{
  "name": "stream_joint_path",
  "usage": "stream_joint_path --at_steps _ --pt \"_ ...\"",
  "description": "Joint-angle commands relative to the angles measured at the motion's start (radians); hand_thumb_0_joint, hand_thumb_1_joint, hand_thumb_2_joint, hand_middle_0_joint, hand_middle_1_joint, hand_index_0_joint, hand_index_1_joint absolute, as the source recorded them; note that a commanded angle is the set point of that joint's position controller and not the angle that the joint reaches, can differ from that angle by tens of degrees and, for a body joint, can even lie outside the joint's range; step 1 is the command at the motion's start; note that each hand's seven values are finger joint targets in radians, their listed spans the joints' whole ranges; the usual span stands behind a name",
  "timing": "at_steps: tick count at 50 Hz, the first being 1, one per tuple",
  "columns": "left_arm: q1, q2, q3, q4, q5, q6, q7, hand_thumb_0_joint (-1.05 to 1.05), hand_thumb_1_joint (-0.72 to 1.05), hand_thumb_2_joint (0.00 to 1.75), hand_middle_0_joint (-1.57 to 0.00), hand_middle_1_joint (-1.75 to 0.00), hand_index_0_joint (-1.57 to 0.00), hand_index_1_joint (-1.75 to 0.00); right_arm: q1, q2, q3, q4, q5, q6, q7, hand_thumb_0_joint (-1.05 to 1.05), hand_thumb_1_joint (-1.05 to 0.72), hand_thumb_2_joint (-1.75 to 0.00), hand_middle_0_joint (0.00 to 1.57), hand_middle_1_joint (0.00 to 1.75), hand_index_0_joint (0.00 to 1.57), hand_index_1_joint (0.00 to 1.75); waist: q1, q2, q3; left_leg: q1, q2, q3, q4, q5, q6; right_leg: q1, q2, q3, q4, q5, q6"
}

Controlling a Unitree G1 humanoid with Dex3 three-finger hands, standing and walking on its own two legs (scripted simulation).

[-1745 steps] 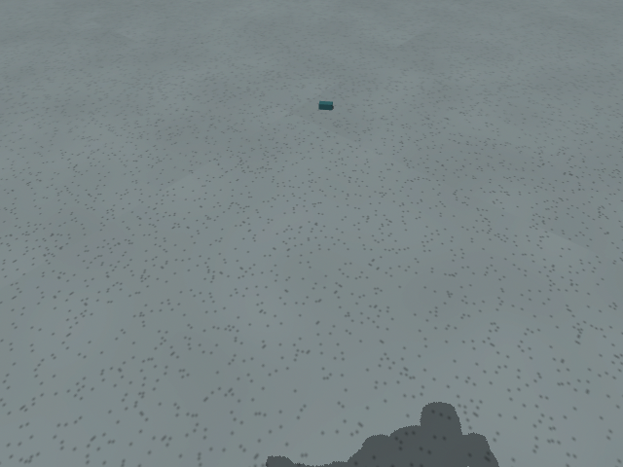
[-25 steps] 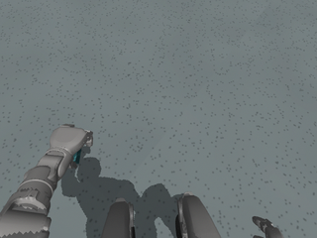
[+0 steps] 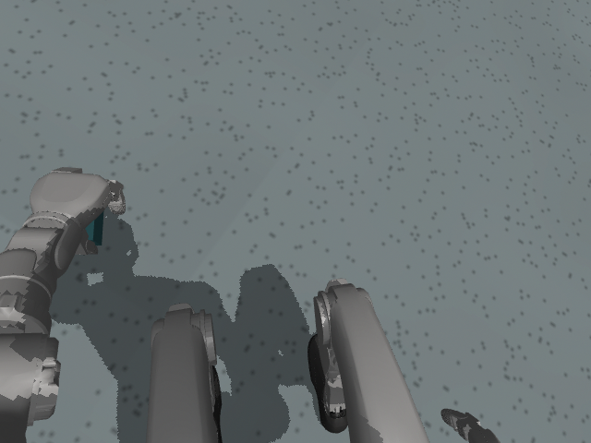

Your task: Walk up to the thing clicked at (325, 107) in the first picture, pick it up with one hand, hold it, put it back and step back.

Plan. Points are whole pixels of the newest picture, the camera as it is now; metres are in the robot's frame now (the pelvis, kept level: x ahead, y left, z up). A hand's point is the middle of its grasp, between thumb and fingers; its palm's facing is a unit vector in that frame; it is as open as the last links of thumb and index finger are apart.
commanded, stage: crouch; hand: left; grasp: from above
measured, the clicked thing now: (85, 216) +0.46 +0.26 -0.18
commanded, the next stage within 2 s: lower in 1.12 s
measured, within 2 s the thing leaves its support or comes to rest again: neither
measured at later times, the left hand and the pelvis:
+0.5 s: hand (101, 218) +0.47 +0.26 -0.25, palm faces -0.49 +0.03 -0.87, open 8.2 cm; pelvis -0.01 -0.01 -0.09, yaw -2 degrees
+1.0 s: hand (106, 219) +0.49 +0.27 -0.29, palm faces -0.47 +0.04 -0.88, open 8.3 cm; pelvis -0.01 +0.00 -0.13, yaw -4 degrees
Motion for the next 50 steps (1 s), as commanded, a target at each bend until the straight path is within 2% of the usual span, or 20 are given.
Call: stream_joint_path --at_steps 1,5,7,9,11,14,15,16,20,21,24,26,29,30,34,35,37,38,41,50 --pt "-0.423 0.277 0.084 -0.202 0.008 -0.021 0.088 0.0 0.48 0.5 -0.79 -0.61 -0.86 -0.54 0.184 -0.254 -0.082 -0.028 -0.018 -0.013 0.012 0.0 -0.91 -0.9 0.2 0.3 0.2 0.3 0.006 0.308 -0.708 0.634 -0.006 -0.016 -0.194 0.339 -0.017 0.154 0.025 -0.084 -0.093 0.206 -0.093" --pt "-0.475 0.316 0.102 -0.175 0.03 -0.01 0.115 0.0 0.48 0.52 -0.8 -0.6 -0.86 -0.54 0.197 -0.253 -0.078 -0.025 -0.03 -0.01 0.03 0.0 -0.92 -0.9 0.2 0.3 0.2 0.3 -0.009 0.333 -0.712 0.571 -0.012 0.012 -0.135 0.329 -0.009 0.147 0.029 -0.091 -0.052 0.219 -0.094" --pt "-0.452 0.3 0.1 -0.109 0.028 0.004 0.119 0.0 0.51 0.53 -0.83 -0.61 -0.89 -0.55 0.2 -0.255 -0.075 -0.026 -0.032 -0.009 0.038 0.0 -0.92 -0.9 0.2 0.3 0.2 0.3 -0.025 0.296 -0.683 0.529 -0.015 0.021 -0.105 0.315 -0.001 0.141 0.027 -0.093 -0.041 0.216 -0.089" --pt "-0.49 0.325 0.103 -0.108 0.025 0.013 0.118 0.0 0.51 0.6 -0.84 -0.64 -0.89 -0.58 0.193 -0.256 -0.077 -0.026 -0.033 -0.009 0.041 0.0 -0.92 -0.9 0.2 0.3 0.2 0.3 -0.028 0.285 -0.689 0.472 -0.02 0.039 -0.077 0.263 0.01 0.154 0.032 -0.093 -0.034 0.201 -0.088" --pt "-0.503 0.321 0.089 -0.087 0.022 0.017 0.108 0.0 0.52 0.58 -0.83 -0.64 -0.89 -0.58 0.187 -0.254 -0.073 -0.026 -0.035 -0.009 0.044 0.0 -0.92 -0.9 0.2 0.3 0.2 0.3 -0.036 0.266 -0.669 0.414 -0.023 0.044 -0.056 0.232 0.014 0.154 0.036 -0.095 -0.018 0.186 -0.087" --pt "-0.483 0.352 0.101 -0.024 0.024 0.02 0.086 0.0 0.51 0.62 -0.82 -0.66 -0.87 -0.6 0.191 -0.263 -0.066 -0.032 -0.036 -0.005 0.049 0.0 -0.92 -0.9 0.2 0.3 0.2 0.3 -0.051 0.233 -0.63 0.36 -0.023 0.035 -0.033 0.216 0.015 0.139 0.033 -0.102 0.012 0.173 -0.083" --pt "-0.544 0.37 0.103 -0.079 0.02 0.012 0.081 0.0 0.51 0.59 -0.81 -0.66 -0.87 -0.6 0.18 -0.263 -0.067 -0.033 -0.036 -0.003 0.05 0.0 -0.91 -0.9 0.2 0.3 0.2 0.3 -0.045 0.267 -0.658 0.354 -0.025 0.04 -0.026 0.203 0.014 0.134 0.035 -0.101 0.023 0.168 -0.087" --pt "-0.499 0.372 0.104 -0.012 0.021 0.013 0.074 0.0 0.5 0.59 -0.81 -0.66 -0.87 -0.6 0.185 -0.263 -0.061 -0.035 -0.036 -0.002 0.051 0.0 -0.92 -0.9 0.2 0.3 0.2 0.3 -0.049 0.245 -0.622 0.329 -0.025 0.039 -0.019 0.196 0.015 0.135 0.036 -0.102 0.03 0.164 -0.085" --pt "-0.47 0.381 0.102 0.044 0.018 -0.009 0.05 0.0 0.54 0.62 -0.83 -0.68 -0.89 -0.62 0.185 -0.266 -0.049 -0.032 -0.043 0.007 0.056 0.0 -0.92 -0.9 0.2 0.3 0.2 0.3 -0.061 0.174 -0.586 0.246 -0.031 0.054 0.034 0.17 0.029 0.15 0.041 -0.098 0.037 0.153 -0.076" --pt "-0.52 0.411 0.11 -0.016 0.019 -0.021 0.048 0.0 0.55 0.62 -0.83 -0.7 -0.9 -0.63 0.174 -0.266 -0.046 -0.035 -0.046 0.009 0.058 0.0 -0.92 -0.9 0.2 0.3 0.2 0.3 -0.052 0.231 -0.608 0.244 -0.031 0.059 0.041 0.17 0.026 0.149 0.044 -0.096 0.05 0.153 -0.079" --pt "-0.54 0.442 0.12 -0.03 0.034 -0.04 0.053 0.0 0.55 0.63 -0.84 -0.69 -0.9 -0.63 0.179 -0.277 -0.035 -0.032 -0.046 0.017 0.06 0.0 -0.92 -0.9 0.2 0.3 0.2 0.3 -0.044 0.279 -0.614 0.268 -0.028 0.047 0.049 0.191 0.014 0.095 0.046 -0.11 0.085 0.156 -0.087" --pt "-0.502 0.416 0.108 0.02 0.044 -0.049 0.054 0.0 0.54 0.64 -0.84 -0.71 -0.9 -0.65 0.184 -0.282 -0.028 -0.033 -0.051 0.022 0.063 0.0 -0.92 -0.9 0.2 0.3 0.2 0.3 -0.066 0.274 -0.582 0.275 -0.025 0.036 0.063 0.194 0.011 0.059 0.048 -0.122 0.101 0.153 -0.086" --pt "-0.548 0.461 0.128 -0.013 0.055 -0.065 0.07 0.0 0.53 0.66 -0.82 -0.72 -0.88 -0.66 0.183 -0.284 -0.019 -0.032 -0.054 0.027 0.065 0.0 -0.92 -0.9 0.2 0.3 0.2 0.3 -0.063 0.287 -0.602 0.254 -0.028 0.038 0.08 0.198 0.014 0.074 0.051 -0.126 0.118 0.165 -0.085" --pt "-0.511 0.45 0.124 0.021 0.059 -0.063 0.073 0.0 0.51 0.67 -0.82 -0.72 -0.88 -0.67 0.192 -0.286 -0.017 -0.032 -0.057 0.028 0.067 0.0 -0.92 -0.9 0.2 0.3 0.2 0.3 -0.065 0.281 -0.587 0.262 -0.027 0.039 0.087 0.206 0.013 0.071 0.05 -0.126 0.119 0.169 -0.083" --pt "-0.551 0.454 0.118 0.015 0.065 -0.068 0.091 0.0 0.5 0.66 -0.8 -0.74 -0.86 -0.68 0.195 -0.295 -0.009 -0.029 -0.059 0.028 0.07 0.0 -0.92 -0.9 0.2 0.3 0.2 0.3 -0.074 0.327 -0.584 0.29 -0.023 0.028 0.1 0.227 0.007 0.019 0.05 -0.135 0.147 0.18 -0.086" --pt "-0.555 0.444 0.11 0.026 0.067 -0.069 0.093 0.0 0.49 0.68 -0.8 -0.74 -0.85 -0.69 0.195 -0.295 -0.004 -0.031 -0.062 0.028 0.072 0.0 -0.92 -0.9 0.2 0.3 0.2 0.3 -0.091 0.334 -0.566 0.278 -0.023 0.027 0.107 0.22 0.007 0.01 0.049 -0.138 0.153 0.176 -0.085" --pt "-0.595 0.478 0.125 0.018 0.069 -0.068 0.104 0.0 0.5 0.68 -0.8 -0.75 -0.85 -0.69 0.191 -0.303 -0.002 -0.027 -0.063 0.024 0.072 0.0 -0.92 -0.9 0.2 0.3 0.2 0.3 -0.088 0.344 -0.58 0.274 -0.021 0.019 0.109 0.221 0.004 -0.001 0.05 -0.144 0.172 0.183 -0.086" --pt "-0.555 0.46 0.115 0.065 0.075 -0.062 0.104 0.0 0.51 0.69 -0.8 -0.76 -0.86 -0.7 0.191 -0.301 0.0 -0.03 -0.064 0.024 0.073 0.0 -0.92 -0.9 0.2 0.3 0.2 0.3 -0.09 0.334 -0.554 0.271 -0.021 0.019 0.112 0.209 0.006 -0.016 0.05 -0.145 0.169 0.171 -0.086" --pt "-0.582 0.456 0.105 0.076 0.081 -0.058 0.11 0.0 0.49 0.69 -0.78 -0.77 -0.84 -0.71 0.186 -0.309 0.005 -0.029 -0.065 0.021 0.074 0.0 -0.92 -0.9 0.2 0.3 0.2 0.3 -0.099 0.361 -0.542 0.275 -0.019 0.007 0.111 0.192 -0.001 -0.06 0.047 -0.153 0.188 0.161 -0.088" --pt "-0.608 0.492 0.104 0.095 0.082 -0.053 0.108 0.0 0.49 0.7 -0.78 -0.8 -0.83 -0.74 0.174 -0.311 0.029 -0.045 -0.069 0.019 0.076 0.0 -0.92 -0.9 0.2 0.3 0.2 0.3 -0.108 0.354 -0.536 0.209 -0.024 0.014 0.144 0.165 0.009 -0.041 0.055 -0.158 0.202 0.157 -0.085"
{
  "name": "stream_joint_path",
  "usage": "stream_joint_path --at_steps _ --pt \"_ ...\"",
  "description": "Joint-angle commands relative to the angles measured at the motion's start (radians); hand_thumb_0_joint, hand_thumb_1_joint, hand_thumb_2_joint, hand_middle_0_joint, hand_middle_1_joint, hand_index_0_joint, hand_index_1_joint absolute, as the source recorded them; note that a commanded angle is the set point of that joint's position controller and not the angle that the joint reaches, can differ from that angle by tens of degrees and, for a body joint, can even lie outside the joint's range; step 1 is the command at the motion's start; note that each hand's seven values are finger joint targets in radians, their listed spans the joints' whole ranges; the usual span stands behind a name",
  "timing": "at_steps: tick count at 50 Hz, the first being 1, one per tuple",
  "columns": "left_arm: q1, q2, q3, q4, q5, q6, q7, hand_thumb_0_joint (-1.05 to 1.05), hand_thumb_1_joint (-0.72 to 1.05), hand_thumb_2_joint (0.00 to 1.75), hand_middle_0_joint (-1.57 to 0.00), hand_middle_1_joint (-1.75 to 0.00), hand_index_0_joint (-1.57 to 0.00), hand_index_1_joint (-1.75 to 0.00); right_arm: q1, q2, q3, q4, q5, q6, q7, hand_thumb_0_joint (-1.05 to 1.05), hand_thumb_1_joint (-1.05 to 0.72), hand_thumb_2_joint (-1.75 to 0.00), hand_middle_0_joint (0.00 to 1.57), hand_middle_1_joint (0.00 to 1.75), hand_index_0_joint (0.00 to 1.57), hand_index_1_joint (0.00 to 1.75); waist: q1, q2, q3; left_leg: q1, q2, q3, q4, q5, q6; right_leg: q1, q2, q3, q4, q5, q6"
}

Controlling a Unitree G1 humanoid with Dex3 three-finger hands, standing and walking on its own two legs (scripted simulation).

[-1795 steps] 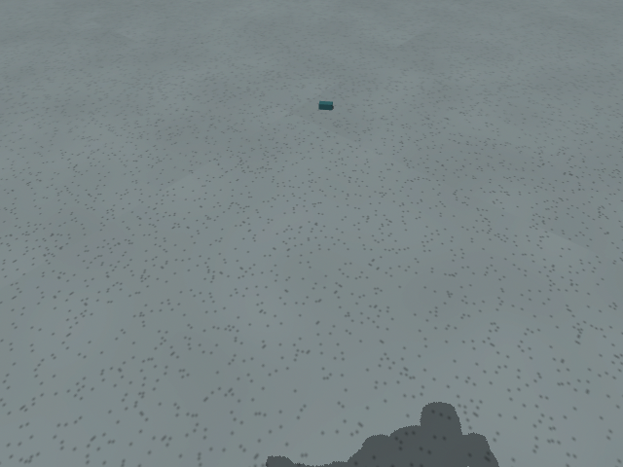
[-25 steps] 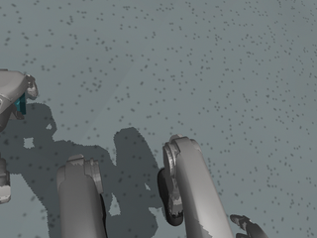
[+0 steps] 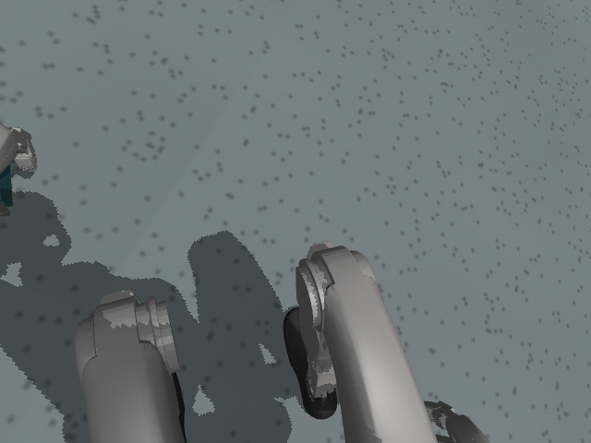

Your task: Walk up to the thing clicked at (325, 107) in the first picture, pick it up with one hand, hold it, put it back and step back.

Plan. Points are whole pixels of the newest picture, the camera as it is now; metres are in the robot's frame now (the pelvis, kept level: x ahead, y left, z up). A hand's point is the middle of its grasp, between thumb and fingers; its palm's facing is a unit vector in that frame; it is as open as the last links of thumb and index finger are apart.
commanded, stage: crouch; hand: left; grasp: from above
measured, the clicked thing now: out of the picture +0.50 +0.31 -0.19
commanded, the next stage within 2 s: lower in 0.12 s
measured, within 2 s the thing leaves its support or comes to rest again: rests again in 1.70 s
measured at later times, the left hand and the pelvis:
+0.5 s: hand (4, 191) +0.48 +0.30 -0.21, palm faces -0.52 -0.03 -0.86, open 8.1 cm; pelvis +0.00 +0.00 -0.02, yaw -1 degrees
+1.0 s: hand (25, 191) +0.49 +0.29 -0.25, palm faces -0.50 -0.03 -0.86, open 8.2 cm; pelvis +0.01 +0.00 -0.03, yaw -4 degrees
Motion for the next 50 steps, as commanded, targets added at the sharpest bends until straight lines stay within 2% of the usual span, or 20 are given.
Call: stream_joint_path --at_steps 1,4,5,8,10,13,15,18,19,22,23,24,27,30,33,35,43,45,47,50 --pt "-0.368 0.265 0.04 -0.139 -0.034 0.001 0.043 0.0 0.49 0.7 -0.77 -0.8 -0.83 -0.74 0.21 -0.285 -0.082 -0.009 0.0 0.004 -0.012 0.0 -0.92 -0.9 0.2 0.3 0.2 0.3 -0.015 0.374 -0.671 0.557 -0.001 0.069 -0.279 0.183 0.006 0.274 0.027 -0.139 -0.174 0.176 -0.089" --pt "-0.366 0.27 0.039 -0.138 -0.026 -0.001 0.042 0.0 0.5 0.74 -0.8 -0.8 -0.85 -0.75 0.208 -0.283 -0.072 -0.014 -0.003 0.005 -0.012 0.0 -0.92 -0.9 0.2 0.3 0.2 0.3 -0.017 0.388 -0.669 0.553 -0.002 0.071 -0.265 0.201 0.006 0.279 0.029 -0.138 -0.164 0.192 -0.089" --pt "-0.348 0.271 0.039 -0.128 -0.025 0.001 0.04 0.0 0.52 0.7 -0.8 -0.79 -0.86 -0.73 0.206 -0.284 -0.073 -0.013 0.001 0.005 -0.012 0.0 -0.92 -0.9 0.2 0.3 0.2 0.3 -0.005 0.384 -0.655 0.558 -0.002 0.07 -0.269 0.202 0.005 0.266 0.026 -0.135 -0.165 0.19 -0.09" --pt "-0.376 0.279 0.044 -0.158 -0.026 -0.005 0.037 0.0 0.51 0.72 -0.8 -0.8 -0.86 -0.75 0.214 -0.292 -0.07 -0.02 -0.006 0.008 -0.011 0.0 -0.92 -0.9 0.2 0.3 0.2 0.3 -0.02 0.411 -0.688 0.581 0.0 0.063 -0.261 0.226 0.0 0.271 0.026 -0.141 -0.154 0.21 -0.089" --pt "-0.359 0.268 0.032 -0.145 -0.03 -0.006 0.035 0.0 0.5 0.72 -0.79 -0.81 -0.85 -0.75 0.209 -0.287 -0.065 -0.021 -0.004 0.01 -0.011 0.0 -0.92 -0.9 0.2 0.3 0.2 0.3 -0.018 0.404 -0.676 0.576 0.0 0.064 -0.249 0.234 0.003 0.267 0.03 -0.14 -0.152 0.213 -0.09" --pt "-0.351 0.289 0.046 -0.124 -0.031 -0.01 0.038 0.0 0.48 0.73 -0.81 -0.81 -0.86 -0.75 0.214 -0.294 -0.063 -0.021 -0.007 0.01 -0.011 0.0 -0.92 -0.9 0.2 0.3 0.2 0.3 -0.018 0.397 -0.655 0.552 0.0 0.063 -0.246 0.229 0.001 0.265 0.028 -0.143 -0.145 0.211 -0.09" --pt "-0.345 0.262 0.03 -0.075 -0.034 -0.013 0.042 0.0 0.49 0.73 -0.81 -0.81 -0.86 -0.76 0.207 -0.292 -0.053 -0.024 -0.014 0.01 -0.01 0.0 -0.92 -0.9 0.2 0.3 0.2 0.3 -0.035 0.382 -0.619 0.538 0.001 0.058 -0.24 0.218 0.002 0.247 0.03 -0.148 -0.144 0.202 -0.089" --pt "-0.355 0.273 0.024 -0.064 -0.023 -0.028 0.051 0.0 0.5 0.72 -0.82 -0.8 -0.87 -0.75 0.208 -0.291 -0.037 -0.019 -0.02 0.006 -0.009 0.0 -0.92 -0.9 0.2 0.3 0.2 0.3 -0.052 0.357 -0.601 0.51 0.0 0.064 -0.214 0.214 0.012 0.276 0.037 -0.15 -0.146 0.207 -0.084" --pt "-0.372 0.311 0.035 -0.079 -0.014 -0.037 0.058 0.0 0.5 0.72 -0.82 -0.81 -0.87 -0.75 0.204 -0.296 -0.033 -0.018 -0.021 0.007 -0.011 0.0 -0.92 -0.9 0.2 0.3 0.2 0.3 -0.04 0.373 -0.633 0.511 -0.001 0.068 -0.209 0.222 0.012 0.293 0.039 -0.148 -0.143 0.214 -0.083" --pt "-0.367 0.332 0.049 -0.056 -0.007 -0.05 0.079 0.0 0.53 0.75 -0.84 -0.83 -0.89 -0.77 0.21 -0.302 -0.023 -0.018 -0.032 0.001 -0.008 0.0 -0.92 -0.9 0.2 0.3 0.2 0.3 -0.044 0.403 -0.615 0.53 0.002 0.066 -0.202 0.232 0.006 0.285 0.039 -0.153 -0.133 0.217 -0.085" --pt "-0.359 0.314 0.04 -0.007 0.003 -0.051 0.084 0.0 0.55 0.72 -0.83 -0.84 -0.89 -0.77 0.209 -0.311 -0.024 -0.018 -0.034 -0.001 -0.007 0.0 -0.92 -0.9 0.2 0.3 0.2 0.3 -0.066 0.382 -0.573 0.508 0.002 0.059 -0.197 0.216 0.004 0.251 0.038 -0.161 -0.131 0.201 -0.088" --pt "-0.373 0.319 0.042 -0.022 0.005 -0.057 0.092 0.0 0.55 0.7 -0.84 -0.82 -0.89 -0.76 0.202 -0.313 -0.018 -0.023 -0.036 -0.004 -0.006 0.0 -0.92 -0.9 0.2 0.3 0.2 0.3 -0.064 0.391 -0.556 0.515 0.003 0.054 -0.205 0.211 -0.001 0.24 0.038 -0.165 -0.129 0.193 -0.089" --pt "-0.404 0.382 0.074 -0.067 0.026 -0.066 0.125 0.0 0.56 0.7 -0.82 -0.84 -0.89 -0.77 0.209 -0.321 -0.015 -0.03 -0.044 -0.009 -0.005 0.0 -0.92 -0.9 0.2 0.3 0.2 0.3 -0.061 0.442 -0.631 0.576 0.007 0.052 -0.197 0.238 -0.003 0.258 0.038 -0.169 -0.114 0.214 -0.087" --pt "-0.386 0.361 0.057 -0.027 0.034 -0.06 0.151 0.0 0.56 0.71 -0.83 -0.85 -0.89 -0.78 0.2 -0.315 -0.008 -0.025 -0.048 -0.019 -0.001 0.0 -0.92 -0.9 0.2 0.3 0.2 0.3 -0.071 0.447 -0.614 0.579 0.011 0.055 -0.177 0.239 0.001 0.251 0.045 -0.169 -0.111 0.222 -0.085" --pt "-0.375 0.384 0.071 -0.022 0.041 -0.048 0.173 0.0 0.54 0.72 -0.82 -0.81 -0.88 -0.75 0.203 -0.32 -0.002 -0.033 -0.056 -0.028 0.001 0.0 -0.91 -0.9 0.2 0.3 0.2 0.3 -0.075 0.474 -0.612 0.585 0.014 0.051 -0.174 0.262 -0.004 0.254 0.043 -0.175 -0.098 0.239 -0.082" --pt "-0.374 0.376 0.06 0.022 0.049 -0.04 0.18 0.0 0.53 0.73 -0.82 -0.79 -0.87 -0.74 0.191 -0.335 -0.002 -0.028 -0.056 -0.031 0.002 0.0 -0.91 -0.9 0.2 0.3 0.2 0.3 -0.086 0.457 -0.559 0.539 0.014 0.045 -0.175 0.244 -0.008 0.224 0.045 -0.185 -0.097 0.225 -0.088" --pt "-0.335 0.416 0.06 0.052 0.03 -0.011 0.193 0.0 0.5 0.69 -0.8 -0.79 -0.85 -0.73 0.184 -0.341 0.025 -0.038 -0.055 -0.047 0.005 0.0 -0.91 -0.9 0.2 0.3 0.2 0.3 -0.082 0.428 -0.575 0.513 0.016 0.044 -0.151 0.262 0.007 0.296 0.057 -0.185 -0.098 0.263 -0.081" --pt "-0.343 0.415 0.056 0.042 0.018 -0.011 0.194 0.0 0.48 0.68 -0.79 -0.78 -0.84 -0.72 0.183 -0.338 0.033 -0.04 -0.057 -0.049 0.006 0.0 -0.91 -0.9 0.2 0.3 0.2 0.3 -0.089 0.453 -0.587 0.526 0.019 0.039 -0.159 0.267 0.005 0.314 0.059 -0.189 -0.095 0.266 -0.08" --pt "-0.33 0.389 0.038 0.068 0.026 -0.007 0.186 0.0 0.51 0.69 -0.8 -0.79 -0.86 -0.72 0.19 -0.349 0.036 -0.042 -0.062 -0.054 0.006 0.0 -0.91 -0.9 0.2 0.3 0.2 0.3 -0.118 0.424 -0.543 0.531 0.021 0.035 -0.139 0.277 0.003 0.281 0.057 -0.198 -0.09 0.268 -0.08" --pt "-0.344 0.419 0.048 0.054 0.021 -0.012 0.191 0.0 0.5 0.7 -0.79 -0.79 -0.85 -0.73 0.181 -0.353 0.046 -0.052 -0.06 -0.06 0.007 0.0 -0.91 -0.9 0.2 0.3 0.2 0.3 -0.114 0.455 -0.553 0.553 0.025 0.024 -0.147 0.286 -0.002 0.289 0.06 -0.201 -0.086 0.272 -0.082"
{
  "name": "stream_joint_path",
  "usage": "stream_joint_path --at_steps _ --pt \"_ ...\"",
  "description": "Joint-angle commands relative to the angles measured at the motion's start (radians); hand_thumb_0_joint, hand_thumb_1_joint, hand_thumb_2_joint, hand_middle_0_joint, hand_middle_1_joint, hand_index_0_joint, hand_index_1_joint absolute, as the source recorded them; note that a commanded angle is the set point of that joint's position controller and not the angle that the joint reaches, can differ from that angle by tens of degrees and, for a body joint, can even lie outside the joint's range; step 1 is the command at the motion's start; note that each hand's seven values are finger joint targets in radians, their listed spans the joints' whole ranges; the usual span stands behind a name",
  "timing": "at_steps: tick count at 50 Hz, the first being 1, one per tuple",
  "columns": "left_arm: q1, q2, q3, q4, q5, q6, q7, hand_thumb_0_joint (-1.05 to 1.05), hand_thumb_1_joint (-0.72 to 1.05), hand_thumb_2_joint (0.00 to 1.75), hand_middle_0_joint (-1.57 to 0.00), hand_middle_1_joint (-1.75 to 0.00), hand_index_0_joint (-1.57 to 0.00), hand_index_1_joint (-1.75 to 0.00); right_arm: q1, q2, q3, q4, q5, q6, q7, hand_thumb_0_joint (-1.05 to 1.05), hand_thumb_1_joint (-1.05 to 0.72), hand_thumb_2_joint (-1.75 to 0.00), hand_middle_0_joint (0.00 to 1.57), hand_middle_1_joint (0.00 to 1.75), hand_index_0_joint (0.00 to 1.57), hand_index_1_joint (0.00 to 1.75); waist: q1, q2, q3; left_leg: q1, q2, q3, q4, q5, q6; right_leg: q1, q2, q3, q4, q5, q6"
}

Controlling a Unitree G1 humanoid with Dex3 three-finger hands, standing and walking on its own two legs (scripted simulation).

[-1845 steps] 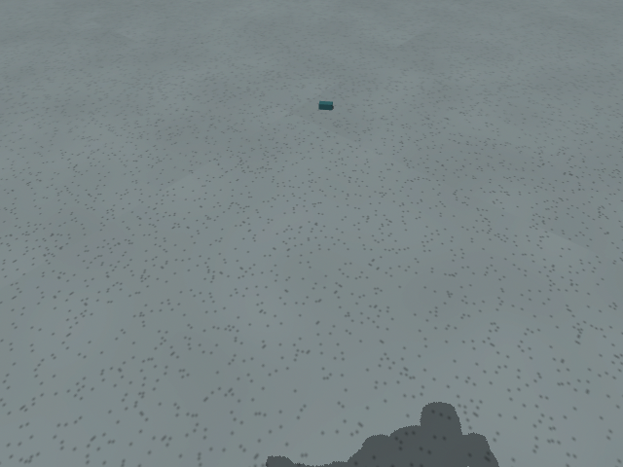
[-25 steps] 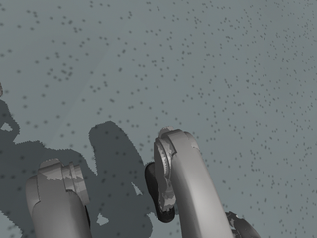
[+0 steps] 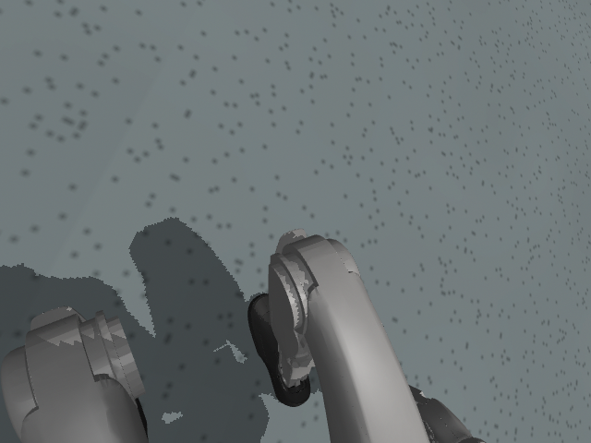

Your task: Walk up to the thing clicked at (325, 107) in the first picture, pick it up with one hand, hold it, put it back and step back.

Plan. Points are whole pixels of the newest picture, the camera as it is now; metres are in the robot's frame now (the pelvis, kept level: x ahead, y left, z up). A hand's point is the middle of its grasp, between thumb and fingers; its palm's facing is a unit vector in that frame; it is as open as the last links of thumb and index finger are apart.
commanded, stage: rest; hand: left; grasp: from above
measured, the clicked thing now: out of the picture +0.48 +0.33 -0.26
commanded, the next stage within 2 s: open in 0.58 s
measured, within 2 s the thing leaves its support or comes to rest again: rests again in 0.70 s
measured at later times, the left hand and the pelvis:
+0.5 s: hand out of the picture +0.46 +0.31 -0.25, palm faces -0.49 -0.06 -0.87, open 8.3 cm; pelvis +0.00 +0.00 -0.01, yaw -2 degrees
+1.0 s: hand out of the picture +0.47 +0.32 -0.25, palm faces -0.48 -0.06 -0.88, open 11.3 cm; pelvis +0.00 +0.00 -0.01, yaw -2 degrees
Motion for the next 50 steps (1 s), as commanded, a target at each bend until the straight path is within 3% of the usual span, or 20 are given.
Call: stream_joint_path --at_steps 1,4,6,7,9,10,11,14,16,20,26,27,28,32,34,36,39,41,42,50 --pt "-0.281 0.253 0.024 -0.137 -0.029 -0.003 0.045 0.0 0.5 0.71 -0.8 -0.79 -0.85 -0.73 0.206 -0.332 -0.09 -0.003 0.003 0.003 -0.012 0.0 -0.91 -0.9 0.2 0.3 0.2 0.3 -0.015 0.541 -0.674 0.6 0.019 0.097 -0.27 0.329 0.006 0.332 0.032 -0.151 -0.163 0.281 -0.092" --pt "-0.263 0.247 0.019 -0.116 -0.028 -0.009 0.051 0.0 0.52 0.7 -0.81 -0.79 -0.87 -0.73 0.195 -0.344 -0.08 -0.01 -0.008 -0.002 -0.008 0.0 -0.91 -0.9 0.2 0.3 0.2 0.3 -0.034 0.548 -0.637 0.606 0.023 0.093 -0.265 0.331 -0.002 0.321 0.03 -0.158 -0.157 0.278 -0.094" --pt "-0.284 0.285 0.03 -0.146 -0.025 -0.019 0.061 0.0 0.5 0.71 -0.79 -0.8 -0.85 -0.75 0.181 -0.348 -0.077 -0.018 -0.002 -0.003 -0.012 0.0 -0.91 -0.9 0.2 0.3 0.2 0.3 -0.018 0.556 -0.651 0.588 0.024 0.087 -0.269 0.313 0.001 0.333 0.037 -0.158 -0.161 0.27 -0.096" --pt "-0.285 0.27 0.023 -0.138 -0.021 -0.017 0.063 0.0 0.49 0.69 -0.78 -0.8 -0.84 -0.74 0.195 -0.347 -0.073 -0.014 -0.01 -0.005 -0.009 0.0 -0.91 -0.9 0.2 0.3 0.2 0.3 -0.033 0.554 -0.643 0.6 0.024 0.087 -0.265 0.319 -0.001 0.33 0.031 -0.158 -0.157 0.276 -0.094" --pt "-0.284 0.273 0.022 -0.139 -0.02 -0.019 0.073 0.0 0.5 0.69 -0.79 -0.79 -0.85 -0.73 0.18 -0.347 -0.07 -0.013 -0.016 -0.009 -0.007 0.0 -0.91 -0.9 0.2 0.3 0.2 0.3 -0.028 0.564 -0.642 0.599 0.026 0.085 -0.262 0.312 -0.002 0.325 0.036 -0.165 -0.154 0.273 -0.093" --pt "-0.261 0.267 0.023 -0.113 -0.015 -0.017 0.076 0.0 0.51 0.71 -0.81 -0.79 -0.86 -0.74 0.171 -0.356 -0.067 -0.034 -0.019 -0.014 -0.004 0.0 -0.91 -0.9 0.2 0.3 0.2 0.3 -0.044 0.556 -0.631 0.609 0.028 0.08 -0.257 0.319 -0.003 0.326 0.034 -0.168 -0.147 0.277 -0.091" --pt "-0.287 0.279 0.024 -0.155 -0.018 -0.021 0.083 0.0 0.51 0.72 -0.8 -0.8 -0.85 -0.75 0.178 -0.352 -0.066 -0.028 -0.015 -0.014 -0.006 0.0 -0.91 -0.9 0.2 0.3 0.2 0.3 -0.036 0.571 -0.661 0.624 0.029 0.08 -0.266 0.331 -0.001 0.346 0.039 -0.165 -0.151 0.289 -0.088" --pt "-0.254 0.255 0.005 -0.075 -0.013 -0.01 0.094 0.0 0.51 0.71 -0.8 -0.81 -0.86 -0.75 0.164 -0.352 -0.058 -0.027 -0.022 -0.021 -0.003 0.0 -0.91 -0.9 0.2 0.3 0.2 0.3 -0.047 0.54 -0.609 0.578 0.029 0.078 -0.256 0.297 0.003 0.335 0.04 -0.171 -0.15 0.278 -0.087" --pt "-0.284 0.273 0.007 -0.099 -0.016 -0.008 0.105 0.0 0.49 0.71 -0.79 -0.79 -0.84 -0.74 0.165 -0.354 -0.055 -0.013 -0.02 -0.021 -0.005 0.0 -0.91 -0.9 0.2 0.3 0.2 0.3 -0.039 0.556 -0.61 0.56 0.027 0.077 -0.264 0.294 0.003 0.333 0.042 -0.171 -0.152 0.279 -0.088" --pt "-0.268 0.241 -0.013 -0.07 -0.014 0.009 0.106 0.0 0.49 0.73 -0.79 -0.8 -0.83 -0.75 0.157 -0.368 -0.054 -0.019 -0.025 -0.033 0.002 0.0 -0.91 -0.9 0.2 0.3 0.2 0.3 -0.061 0.566 -0.577 0.592 0.035 0.056 -0.267 0.301 -0.008 0.291 0.036 -0.183 -0.131 0.277 -0.086" --pt "-0.285 0.282 0.006 -0.083 -0.029 0.023 0.11 0.0 0.47 0.7 -0.78 -0.78 -0.83 -0.73 0.143 -0.375 -0.043 -0.04 -0.026 -0.042 0.003 0.0 -0.91 -0.9 0.2 0.3 0.2 0.3 -0.053 0.562 -0.619 0.574 0.034 0.058 -0.263 0.312 -0.002 0.349 0.043 -0.178 -0.138 0.299 -0.087" --pt "-0.287 0.282 0.003 -0.073 -0.028 0.024 0.11 0.0 0.46 0.68 -0.77 -0.78 -0.82 -0.73 0.136 -0.378 -0.041 -0.044 -0.024 -0.042 0.001 0.0 -0.91 -0.9 0.2 0.3 0.2 0.3 -0.056 0.557 -0.609 0.562 0.034 0.056 -0.261 0.303 -0.002 0.343 0.043 -0.179 -0.138 0.292 -0.088" --pt "-0.267 0.236 -0.027 -0.053 -0.036 0.027 0.1 0.0 0.45 0.66 -0.76 -0.78 -0.81 -0.72 0.154 -0.366 -0.035 -0.022 -0.024 -0.045 0.006 0.0 -0.92 -0.9 0.2 0.3 0.2 0.3 -0.063 0.555 -0.579 0.558 0.034 0.064 -0.254 0.295 0.0 0.338 0.042 -0.175 -0.136 0.291 -0.086" --pt "-0.281 0.281 -0.008 -0.07 -0.043 0.023 0.103 0.0 0.45 0.67 -0.76 -0.77 -0.81 -0.72 0.143 -0.382 -0.032 -0.035 -0.026 -0.047 0.003 0.0 -0.91 -0.9 0.2 0.3 0.2 0.3 -0.058 0.545 -0.578 0.538 0.033 0.054 -0.262 0.271 -0.001 0.332 0.043 -0.186 -0.142 0.271 -0.086" --pt "-0.238 0.251 -0.026 -0.034 -0.042 0.025 0.092 0.0 0.45 0.66 -0.76 -0.76 -0.81 -0.71 0.128 -0.381 -0.024 -0.055 -0.028 -0.053 0.008 0.0 -0.91 -0.9 0.2 0.3 0.2 0.3 -0.072 0.538 -0.548 0.537 0.034 0.054 -0.256 0.265 0.0 0.334 0.044 -0.184 -0.137 0.267 -0.084" --pt "-0.286 0.307 0.002 -0.098 -0.034 0.019 0.096 0.0 0.29 0.66 -0.6 -0.8 -0.65 -0.75 0.134 -0.391 -0.027 -0.058 -0.024 -0.05 0.002 0.0 -0.91 -0.9 0.2 0.3 0.2 0.3 -0.06 0.565 -0.607 0.583 0.037 0.047 -0.26 0.302 -0.005 0.348 0.041 -0.185 -0.135 0.291 -0.086" --pt "-0.235 0.281 -0.002 -0.057 -0.049 0.019 0.092 0.0 0.05 0.6 -0.42 -0.78 -0.47 -0.72 0.132 -0.395 -0.023 -0.061 -0.031 -0.053 0.005 0.0 -0.9 -0.9 0.2 0.3 0.2 0.3 -0.072 0.533 -0.584 0.568 0.037 0.052 -0.243 0.312 -0.002 0.363 0.042 -0.187 -0.139 0.304 -0.081" --pt "-0.277 0.295 -0.013 -0.105 -0.049 0.009 0.095 0.0 -0.1 0.65 -0.35 -0.82 -0.4 -0.77 0.136 -0.384 -0.02 -0.043 -0.024 -0.051 0.002 0.0 -0.91 -0.9 0.2 0.3 0.2 0.3 -0.056 0.57 -0.59 0.564 0.038 0.053 -0.253 0.294 -0.004 0.357 0.046 -0.18 -0.141 0.287 -0.088" --pt "-0.276 0.315 0.006 -0.098 -0.044 0.01 0.099 0.0 -0.14 0.68 -0.32 -0.84 -0.37 -0.79 0.129 -0.388 -0.022 -0.059 -0.024 -0.051 -0.001 0.0 -0.91 -0.9 0.2 0.3 0.2 0.3 -0.057 0.574 -0.604 0.567 0.038 0.052 -0.253 0.301 -0.004 0.367 0.047 -0.185 -0.145 0.292 -0.087" --pt "-0.243 0.275 -0.024 -0.062 -0.049 0.023 0.087 0.0 -0.33 0.85 -0.2 -0.92 -0.22 -0.89 0.136 -0.384 -0.016 -0.056 -0.026 -0.045 0.004 0.0 -0.9 -0.9 0.2 0.3 0.2 0.3 -0.065 0.541 -0.583 0.554 0.037 0.05 -0.257 0.304 -0.001 0.362 0.049 -0.188 -0.147 0.297 -0.085"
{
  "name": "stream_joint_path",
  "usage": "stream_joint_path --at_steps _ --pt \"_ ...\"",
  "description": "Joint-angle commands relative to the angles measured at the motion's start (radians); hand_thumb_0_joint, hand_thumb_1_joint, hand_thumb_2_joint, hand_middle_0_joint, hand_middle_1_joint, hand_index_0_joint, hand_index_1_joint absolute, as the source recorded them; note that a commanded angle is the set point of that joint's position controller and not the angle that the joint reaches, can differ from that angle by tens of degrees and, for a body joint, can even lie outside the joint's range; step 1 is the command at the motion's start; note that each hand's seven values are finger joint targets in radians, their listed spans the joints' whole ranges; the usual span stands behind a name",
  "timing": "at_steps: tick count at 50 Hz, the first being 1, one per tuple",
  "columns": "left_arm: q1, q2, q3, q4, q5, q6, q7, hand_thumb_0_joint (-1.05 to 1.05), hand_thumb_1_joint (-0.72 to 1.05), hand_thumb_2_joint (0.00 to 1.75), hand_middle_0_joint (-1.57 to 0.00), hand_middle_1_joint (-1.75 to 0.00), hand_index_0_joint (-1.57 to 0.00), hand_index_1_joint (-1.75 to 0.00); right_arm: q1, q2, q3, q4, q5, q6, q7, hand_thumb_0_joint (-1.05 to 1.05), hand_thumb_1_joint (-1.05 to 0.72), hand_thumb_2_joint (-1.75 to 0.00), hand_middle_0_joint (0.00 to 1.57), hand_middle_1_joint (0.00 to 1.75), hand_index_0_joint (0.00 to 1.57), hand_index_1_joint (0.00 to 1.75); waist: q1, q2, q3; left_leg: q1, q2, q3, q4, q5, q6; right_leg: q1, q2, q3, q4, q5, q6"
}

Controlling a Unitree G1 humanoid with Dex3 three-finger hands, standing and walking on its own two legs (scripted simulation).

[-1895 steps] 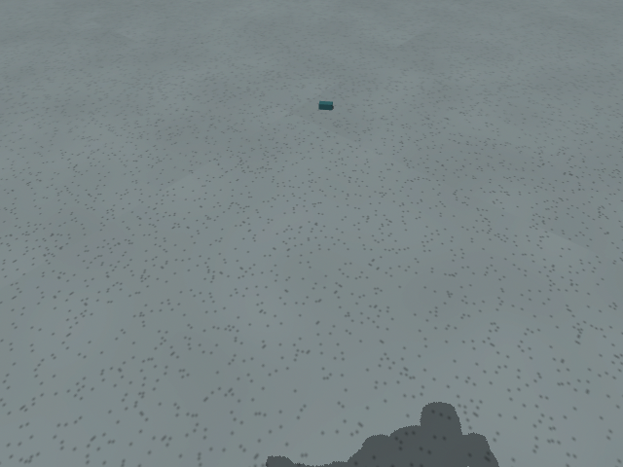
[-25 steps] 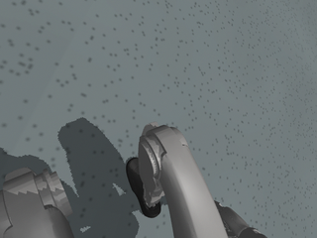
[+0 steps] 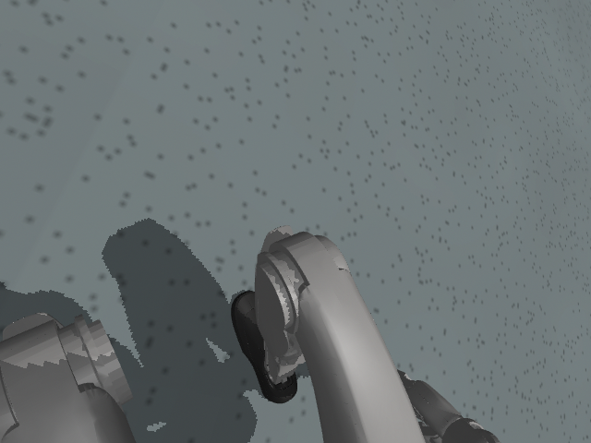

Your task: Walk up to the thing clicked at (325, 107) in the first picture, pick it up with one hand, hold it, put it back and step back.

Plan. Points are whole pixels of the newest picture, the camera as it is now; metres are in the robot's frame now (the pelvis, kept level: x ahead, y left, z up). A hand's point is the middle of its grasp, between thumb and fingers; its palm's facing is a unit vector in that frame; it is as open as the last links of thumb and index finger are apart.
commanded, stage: open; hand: left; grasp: from above
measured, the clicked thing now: out of the picture +0.47 +0.34 -0.28
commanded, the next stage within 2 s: withdraw in 0.50 s
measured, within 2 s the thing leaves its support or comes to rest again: neither
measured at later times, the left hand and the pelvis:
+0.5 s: hand out of the picture +0.45 +0.33 -0.24, palm faces -0.48 -0.08 -0.88, open 13.7 cm; pelvis +0.00 +0.00 +0.00, yaw +0 degrees
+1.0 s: hand out of the picture +0.50 +0.38 -0.12, palm faces -0.23 -0.06 -0.97, open 13.9 cm; pelvis +0.00 +0.00 +0.01, yaw +2 degrees
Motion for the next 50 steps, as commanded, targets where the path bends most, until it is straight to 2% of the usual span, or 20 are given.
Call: stream_joint_path --at_steps 1,5,7,11,12,16,20,21,23,26,29,30,34,36,38,40,42,44,45,50 --pt "-0.24 0.207 0.01 -0.097 -0.03 0.004 0.03 0.0 -0.34 0.86 -0.18 -0.95 -0.2 -0.92 0.176 -0.339 -0.105 -0.002 0.009 0.013 -0.013 0.0 -0.9 -0.9 0.2 0.3 0.2 0.3 -0.046 0.578 -0.628 0.525 0.034 0.094 -0.295 0.309 -0.003 0.34 0.037 -0.153 -0.153 0.285 -0.085" --pt "-0.223 0.197 0.006 -0.077 -0.039 0.002 0.006 0.0 -0.42 0.92 -0.11 -1.01 -0.13 -0.99 0.179 -0.341 -0.1 -0.007 0.01 0.014 -0.015 0.0 -0.9 -0.9 0.2 0.3 0.2 0.3 -0.053 0.554 -0.576 0.51 0.032 0.088 -0.303 0.286 -0.002 0.322 0.031 -0.153 -0.159 0.262 -0.084" --pt "-0.243 0.21 0.006 -0.11 -0.041 -0.007 0.001 0.0 -0.46 0.95 -0.08 -1.04 -0.1 -1.02 0.166 -0.343 -0.102 -0.013 0.011 0.014 -0.018 0.0 -0.9 -0.9 0.2 0.3 0.2 0.3 -0.039 0.568 -0.583 0.513 0.033 0.084 -0.306 0.265 -0.005 0.31 0.031 -0.152 -0.158 0.24 -0.09" --pt "-0.239 0.23 0.015 -0.146 -0.043 -0.026 -0.003 0.0 -0.47 0.96 -0.07 -1.05 -0.09 -1.02 0.169 -0.345 -0.096 -0.021 0.01 0.015 -0.019 0.0 -0.9 -0.9 0.2 0.3 0.2 0.3 -0.042 0.556 -0.617 0.528 0.033 0.093 -0.294 0.266 -0.001 0.349 0.033 -0.146 -0.163 0.246 -0.085" --pt "-0.25 0.255 0.033 -0.149 -0.042 -0.031 0.005 0.0 -0.46 0.95 -0.06 -1.05 -0.09 -1.03 0.167 -0.343 -0.096 -0.02 0.011 0.018 -0.023 0.0 -0.9 -0.9 0.2 0.3 0.2 0.3 -0.033 0.566 -0.631 0.522 0.034 0.089 -0.301 0.265 -0.004 0.352 0.035 -0.149 -0.162 0.238 -0.089" --pt "-0.242 0.225 0.015 -0.16 -0.033 -0.039 0.017 0.0 -0.46 0.95 -0.06 -1.04 -0.09 -1.02 0.168 -0.337 -0.096 -0.016 0.004 0.02 -0.02 0.0 -0.9 -0.9 0.2 0.3 0.2 0.3 -0.042 0.6 -0.625 0.558 0.037 0.086 -0.302 0.3 -0.011 0.336 0.035 -0.152 -0.15 0.262 -0.088" --pt "-0.267 0.242 0.023 -0.173 -0.02 -0.035 0.037 0.0 -0.47 0.96 -0.06 -1.03 -0.08 -1.01 0.169 -0.34 -0.098 -0.001 0.002 0.021 -0.02 0.0 -0.89 -0.9 0.2 0.3 0.2 0.3 -0.032 0.622 -0.631 0.559 0.037 0.084 -0.31 0.307 -0.014 0.325 0.033 -0.158 -0.148 0.273 -0.088" --pt "-0.239 0.23 0.017 -0.116 -0.01 -0.026 0.039 0.0 -0.46 0.96 -0.06 -1.03 -0.08 -1.01 0.168 -0.339 -0.096 -0.008 0.001 0.021 -0.019 0.0 -0.89 -0.9 0.2 0.3 0.2 0.3 -0.037 0.607 -0.616 0.556 0.039 0.079 -0.308 0.304 -0.014 0.31 0.032 -0.159 -0.138 0.271 -0.089" --pt "-0.226 0.195 0.001 -0.107 -0.018 -0.016 0.038 0.0 -0.46 0.96 -0.06 -1.03 -0.08 -1.01 0.167 -0.34 -0.1 -0.003 0.001 0.013 -0.013 0.0 -0.89 -0.9 0.2 0.3 0.2 0.3 -0.045 0.599 -0.592 0.56 0.041 0.078 -0.305 0.314 -0.015 0.297 0.03 -0.162 -0.139 0.276 -0.085" --pt "-0.261 0.221 0.01 -0.136 -0.022 -0.009 0.042 0.0 -0.46 0.95 -0.06 -1.03 -0.08 -1.01 0.172 -0.344 -0.099 -0.004 0.005 0.012 -0.015 0.0 -0.89 -0.9 0.2 0.3 0.2 0.3 -0.044 0.593 -0.614 0.54 0.037 0.085 -0.303 0.31 -0.007 0.326 0.033 -0.156 -0.152 0.284 -0.085" --pt "-0.231 0.197 0.001 -0.091 -0.032 0.003 0.029 0.0 -0.44 0.93 -0.06 -1.05 -0.09 -1.01 0.164 -0.342 -0.096 -0.014 0.004 0.001 -0.011 0.0 -0.89 -0.9 0.2 0.3 0.2 0.3 -0.052 0.542 -0.57 0.48 0.032 0.093 -0.293 0.246 0.002 0.312 0.032 -0.152 -0.159 0.242 -0.082" --pt "-0.236 0.217 0.014 -0.099 -0.033 0.005 0.028 0.0 -0.45 0.94 -0.06 -1.04 -0.08 -1.01 0.172 -0.352 -0.099 -0.009 0.008 0.001 -0.013 0.0 -0.89 -0.9 0.2 0.3 0.2 0.3 -0.049 0.548 -0.57 0.487 0.033 0.089 -0.299 0.256 -0.001 0.312 0.033 -0.155 -0.161 0.243 -0.085" --pt "-0.308 0.272 0.047 -0.233 -0.029 0.007 0.014 0.0 -0.5 0.98 -0.07 -1.05 -0.09 -1.03 0.185 -0.35 -0.107 -0.024 0.01 0.006 -0.017 0.0 -0.91 -0.9 0.2 0.3 0.2 0.3 -0.022 0.66 -0.702 0.608 0.039 0.081 -0.308 0.332 -0.018 0.329 0.026 -0.149 -0.141 0.285 -0.096" --pt "-0.312 0.242 0.047 -0.264 -0.05 0.016 0.012 0.0 -0.51 0.97 -0.06 -1.04 -0.08 -1.02 0.2 -0.346 -0.118 -0.009 0.01 0.003 -0.011 0.0 -0.91 -0.9 0.2 0.3 0.2 0.3 -0.018 0.671 -0.692 0.607 0.038 0.081 -0.314 0.337 -0.025 0.308 0.023 -0.156 -0.134 0.288 -0.096" --pt "-0.306 0.254 0.076 -0.286 -0.043 0.038 0.014 0.0 -0.51 0.98 -0.06 -1.04 -0.08 -1.02 0.206 -0.347 -0.133 -0.029 0.016 -0.001 -0.004 0.0 -0.91 -0.9 0.2 0.3 0.2 0.3 -0.014 0.698 -0.731 0.633 0.04 0.084 -0.317 0.347 -0.025 0.307 0.023 -0.15 -0.132 0.295 -0.096" --pt "-0.31 0.238 0.084 -0.365 -0.055 0.066 0.011 0.0 -0.51 0.98 -0.06 -1.04 -0.08 -1.02 0.215 -0.328 -0.154 -0.016 0.024 -0.005 0.007 0.0 -0.91 -0.9 0.2 0.3 0.2 0.3 0.025 0.758 -0.78 0.666 0.038 0.093 -0.328 0.366 -0.031 0.291 0.019 -0.14 -0.133 0.302 -0.104" --pt "-0.274 0.247 0.126 -0.419 -0.082 0.107 0.01 0.0 -0.51 0.98 -0.06 -1.02 -0.08 -1.01 0.219 -0.325 -0.18 -0.023 0.037 -0.006 0.019 0.0 -0.91 -0.9 0.2 0.3 0.2 0.3 0.071 0.791 -0.822 0.667 0.029 0.108 -0.353 0.387 -0.034 0.287 0.014 -0.133 -0.136 0.316 -0.107" --pt "-0.267 0.204 0.14 -0.477 -0.119 0.158 -0.009 0.0 -0.51 0.98 -0.07 -1.01 -0.08 -1.0 0.232 -0.311 -0.208 -0.031 0.05 -0.001 0.033 0.0 -0.9 -0.9 0.2 0.3 0.2 0.3 0.098 0.803 -0.872 0.678 0.023 0.126 -0.375 0.409 -0.033 0.277 0.01 -0.119 -0.148 0.326 -0.11" --pt "-0.265 0.179 0.126 -0.489 -0.139 0.188 -0.025 0.0 -0.51 0.98 -0.06 -1.01 -0.08 -1.0 0.223 -0.299 -0.217 -0.026 0.064 0.005 0.039 0.0 -0.9 -0.9 0.2 0.3 0.2 0.3 0.117 0.809 -0.892 0.685 0.024 0.135 -0.381 0.408 -0.028 0.26 0.012 -0.107 -0.154 0.319 -0.112" --pt "-0.284 -0.019 0.018 -0.463 -0.259 0.298 -0.18 0.0 -0.52 0.99 -0.07 -1.02 -0.08 -1.01 0.271 -0.281 -0.263 0.01 0.109 0.056 0.039 0.0 -0.9 -0.9 0.2 0.3 0.2 0.3 0.066 0.606 -0.792 0.546 0.013 0.149 -0.453 0.246 0.004 0.273 0.012 -0.08 -0.249 0.223 -0.109"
